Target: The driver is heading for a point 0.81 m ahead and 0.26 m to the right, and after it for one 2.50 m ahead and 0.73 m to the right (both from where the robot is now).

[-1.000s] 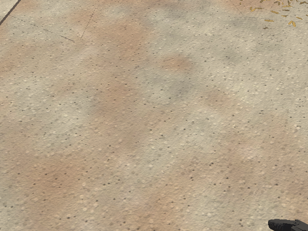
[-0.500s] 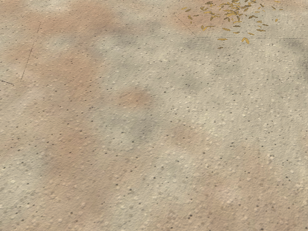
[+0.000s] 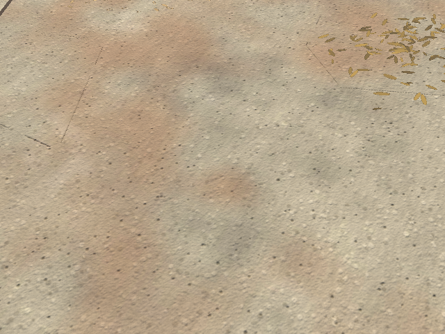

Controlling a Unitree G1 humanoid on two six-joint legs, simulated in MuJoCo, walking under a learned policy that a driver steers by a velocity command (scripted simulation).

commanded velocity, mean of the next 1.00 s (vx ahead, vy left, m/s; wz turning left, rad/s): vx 0.10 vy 0.00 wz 0.00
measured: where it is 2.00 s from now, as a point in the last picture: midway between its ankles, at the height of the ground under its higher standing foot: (275, 268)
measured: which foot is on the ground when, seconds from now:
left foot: up 0.00-0.06, down 0.08-1.00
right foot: down 0.00-0.12, up 0.14-0.30, down 0.32-0.96, up 0.98-1.00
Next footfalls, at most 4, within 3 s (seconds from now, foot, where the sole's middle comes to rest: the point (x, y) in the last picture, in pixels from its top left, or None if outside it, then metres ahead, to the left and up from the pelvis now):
0.08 left None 0.20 0.13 -0.78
0.32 right None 0.11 -0.12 -0.78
1.46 right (293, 313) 0.54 -0.13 -0.78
1.94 left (268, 213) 0.89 -0.05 -0.78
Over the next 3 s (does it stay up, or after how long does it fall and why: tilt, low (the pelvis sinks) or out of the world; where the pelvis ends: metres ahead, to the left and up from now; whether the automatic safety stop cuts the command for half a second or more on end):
stays up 0.83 -0.15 0.00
